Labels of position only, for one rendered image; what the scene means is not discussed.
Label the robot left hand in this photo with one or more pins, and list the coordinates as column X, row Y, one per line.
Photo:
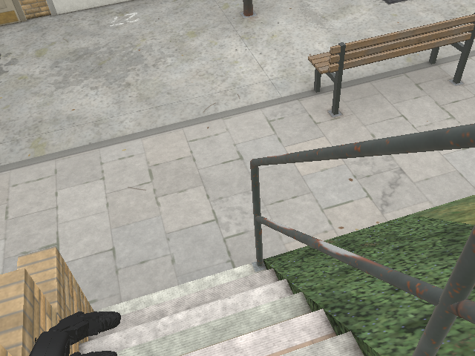
column 72, row 329

